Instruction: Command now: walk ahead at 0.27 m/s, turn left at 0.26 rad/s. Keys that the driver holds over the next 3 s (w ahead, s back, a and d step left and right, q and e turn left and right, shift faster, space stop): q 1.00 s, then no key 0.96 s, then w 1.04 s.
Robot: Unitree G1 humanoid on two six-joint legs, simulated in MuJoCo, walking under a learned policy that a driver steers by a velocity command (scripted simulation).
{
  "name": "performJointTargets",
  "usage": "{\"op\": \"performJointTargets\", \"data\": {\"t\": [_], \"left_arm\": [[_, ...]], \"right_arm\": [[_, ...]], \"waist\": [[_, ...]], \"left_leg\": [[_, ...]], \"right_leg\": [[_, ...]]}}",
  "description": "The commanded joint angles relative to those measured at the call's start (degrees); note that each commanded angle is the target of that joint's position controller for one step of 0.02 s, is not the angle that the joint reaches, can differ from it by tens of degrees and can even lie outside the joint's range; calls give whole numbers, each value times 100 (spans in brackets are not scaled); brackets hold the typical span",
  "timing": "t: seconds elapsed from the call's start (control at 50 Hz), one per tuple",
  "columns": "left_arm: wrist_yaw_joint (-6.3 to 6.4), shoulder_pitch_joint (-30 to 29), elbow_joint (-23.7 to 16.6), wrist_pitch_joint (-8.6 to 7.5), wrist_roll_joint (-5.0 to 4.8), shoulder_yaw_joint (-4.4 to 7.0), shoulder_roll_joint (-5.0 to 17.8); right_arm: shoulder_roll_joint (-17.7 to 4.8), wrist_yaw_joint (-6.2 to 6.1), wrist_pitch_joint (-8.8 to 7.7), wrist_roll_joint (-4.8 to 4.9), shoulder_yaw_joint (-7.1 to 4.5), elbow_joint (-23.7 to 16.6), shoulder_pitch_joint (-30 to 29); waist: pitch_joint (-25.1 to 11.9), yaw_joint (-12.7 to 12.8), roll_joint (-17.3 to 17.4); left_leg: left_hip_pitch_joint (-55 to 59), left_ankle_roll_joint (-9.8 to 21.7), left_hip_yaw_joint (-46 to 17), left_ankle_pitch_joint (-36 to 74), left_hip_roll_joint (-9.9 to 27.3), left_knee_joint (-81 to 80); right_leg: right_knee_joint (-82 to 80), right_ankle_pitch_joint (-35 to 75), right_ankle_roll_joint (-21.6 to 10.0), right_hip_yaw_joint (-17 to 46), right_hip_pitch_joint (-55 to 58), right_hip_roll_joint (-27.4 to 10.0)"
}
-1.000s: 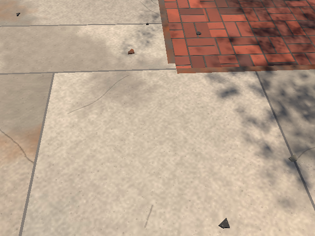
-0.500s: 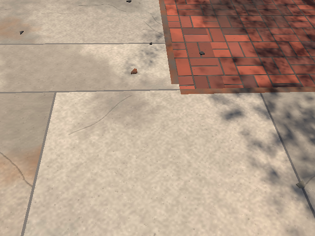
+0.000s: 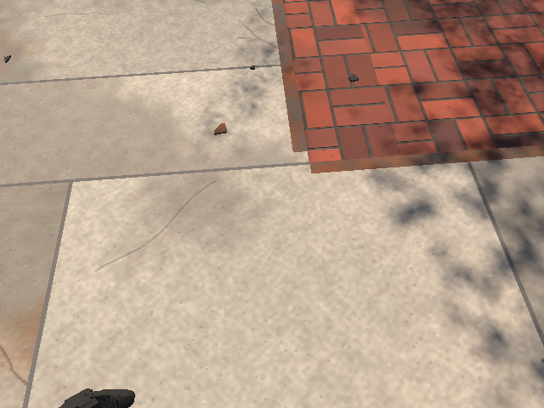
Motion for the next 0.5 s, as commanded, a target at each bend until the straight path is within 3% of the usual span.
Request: {"op": "performJointTargets", "data": {"t": [0.02,0.06,0.08,0.12,0.16,0.24,0.34,0.4,0.42,0.44,0.46,0.48,0.5], "left_arm": [[20,843,50,-40,8,149,602],[7,492,106,-100,115,130,484],[22,420,128,-125,154,136,520],[107,342,195,-124,166,168,673],[228,355,253,-54,133,196,767],[391,364,293,142,68,242,957],[404,588,337,402,-50,332,1193],[410,549,291,521,-158,378,1270],[419,551,302,550,-200,380,1236],[395,858,399,549,-163,366,1121],[352,752,184,491,53,290,885],[324,364,-128,442,141,202,661],[264,158,-62,434,43,284,928]], "right_arm": [[-663,-99,-50,29,-188,-413,-48],[-461,-133,190,-10,-233,-384,156],[-348,-145,284,-14,-239,-418,203],[-351,-175,406,-53,-281,-650,11],[-396,-166,457,-94,-302,-883,-300],[-370,-29,488,-104,-280,-1233,-919],[-489,140,554,-96,-322,-1681,-1472],[-505,227,586,-58,-354,-1857,-1464],[-546,228,572,-63,-387,-1843,-1278],[-864,157,549,-98,-511,-1781,-913],[-1651,14,538,-167,-722,-1790,-473],[-1783,7,497,-302,-688,-1899,-517],[-1414,82,399,-263,-574,-1941,-526]], "waist": [[-1011,435,-429],[-830,113,-628],[-786,35,-633],[-638,-48,-614],[-594,-9,-598],[-540,203,-498],[-491,410,-494],[-558,311,-595],[-641,176,-539],[-896,72,-139],[-1246,68,1154],[-1660,65,1796],[-1805,-110,765]], "left_leg": [[-2102,0,-122,217,432,1140],[-1379,7,-42,623,590,777],[-1275,-18,25,730,562,732],[-1485,-82,33,1018,578,416],[-1708,-132,55,1469,647,-155],[-1656,-144,299,2033,683,-1178],[-1716,-31,633,1405,521,-1887],[-1426,179,848,1231,334,-2620],[-960,311,934,1744,191,-3221],[-103,550,650,2975,139,-3795],[1258,1101,-977,5765,1295,-3636],[1854,2349,-2646,6380,2313,-3801],[1754,2311,-2256,6181,2168,-3890]], "right_leg": [[-1333,3077,-997,1577,2423,-1809],[-1680,2988,-842,869,1488,-1518],[-1799,3064,-933,677,1254,-1519],[-1998,2974,-1066,395,1085,-1585],[-2091,2614,-1068,154,1223,-1595],[-2172,1773,-1028,-193,1478,-1600],[-1684,1744,-949,-235,2195,-1873],[-1056,2094,-685,-269,2506,-1955],[-605,2187,-460,-440,2413,-1816],[260,2020,-81,-703,2104,-1431],[1997,257,409,-1043,583,-813],[3398,-3170,706,-357,-964,109],[3972,-3203,644,531,-1127,-48]]}}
